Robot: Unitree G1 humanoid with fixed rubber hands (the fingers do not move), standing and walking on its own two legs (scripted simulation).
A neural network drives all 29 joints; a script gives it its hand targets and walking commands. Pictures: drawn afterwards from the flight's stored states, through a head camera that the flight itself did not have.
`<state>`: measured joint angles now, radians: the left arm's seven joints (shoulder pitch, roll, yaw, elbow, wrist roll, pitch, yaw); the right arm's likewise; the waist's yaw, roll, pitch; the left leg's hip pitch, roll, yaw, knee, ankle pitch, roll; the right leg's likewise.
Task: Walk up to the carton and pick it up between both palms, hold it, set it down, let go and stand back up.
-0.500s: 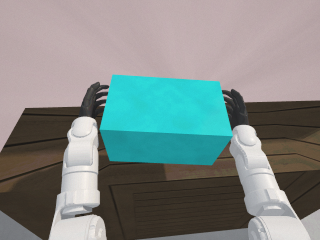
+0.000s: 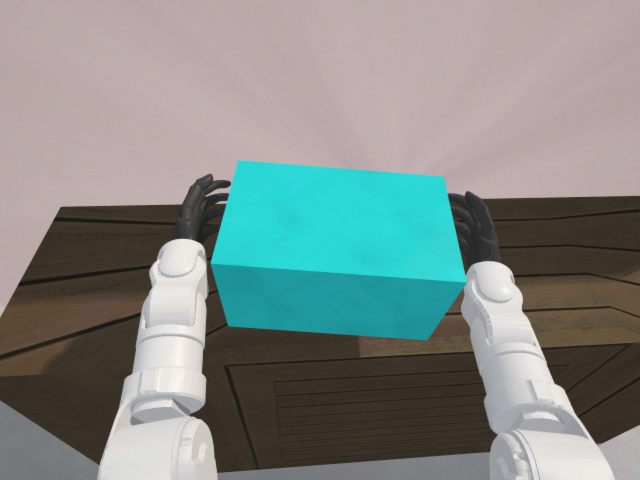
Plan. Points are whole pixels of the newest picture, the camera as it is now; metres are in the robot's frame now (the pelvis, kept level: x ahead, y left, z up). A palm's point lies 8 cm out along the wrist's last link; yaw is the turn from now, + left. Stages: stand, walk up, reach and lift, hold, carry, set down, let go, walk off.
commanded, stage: set down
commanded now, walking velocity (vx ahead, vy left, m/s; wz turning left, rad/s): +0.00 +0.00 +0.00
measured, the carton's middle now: (334, 252) +0.38 -0.01 +0.07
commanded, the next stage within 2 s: none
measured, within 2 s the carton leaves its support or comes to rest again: rests again in 1.38 s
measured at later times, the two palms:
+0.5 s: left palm (199, 245) +0.39 +0.18 +0.08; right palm (470, 262) +0.36 -0.19 +0.07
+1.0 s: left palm (207, 258) +0.40 +0.17 +0.04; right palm (462, 271) +0.38 -0.19 +0.04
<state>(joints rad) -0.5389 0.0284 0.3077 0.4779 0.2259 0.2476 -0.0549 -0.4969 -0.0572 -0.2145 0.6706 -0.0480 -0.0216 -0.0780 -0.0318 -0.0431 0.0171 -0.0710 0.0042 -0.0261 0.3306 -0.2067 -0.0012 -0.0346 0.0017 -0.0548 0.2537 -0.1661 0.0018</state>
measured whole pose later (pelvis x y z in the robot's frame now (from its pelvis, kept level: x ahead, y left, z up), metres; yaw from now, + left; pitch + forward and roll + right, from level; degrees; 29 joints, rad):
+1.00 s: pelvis +0.01 +0.00 +0.00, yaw -1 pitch +7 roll -1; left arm -0.62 0.09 0.29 0.94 0.13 -0.14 -0.01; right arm -0.54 -0.03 -0.34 0.88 -0.16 -0.24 -0.07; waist -0.01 -0.01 -0.04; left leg -0.26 0.02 0.01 0.36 -0.22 0.00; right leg -0.22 0.00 -0.05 0.27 -0.17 0.00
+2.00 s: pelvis -0.01 +0.00 -0.01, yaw -1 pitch +15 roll -1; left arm -0.79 0.14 0.32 1.38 0.08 -0.53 0.01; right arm -0.65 -0.04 -0.48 1.09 -0.24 -0.44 -0.05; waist -0.03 0.01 -0.10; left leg -0.50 0.02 0.01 0.42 -0.19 0.01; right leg -0.47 0.00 -0.06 0.35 -0.15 0.00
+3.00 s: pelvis -0.04 -0.01 -0.06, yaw -3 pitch +26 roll -2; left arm -0.91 0.43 -0.19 1.33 -0.45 -0.31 -0.05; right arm -0.86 -0.40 0.23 1.24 0.58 -0.29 0.01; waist 0.00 0.00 -0.28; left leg -0.94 0.05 0.01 0.81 -0.32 -0.02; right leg -0.93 0.02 -0.06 0.76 -0.28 -0.02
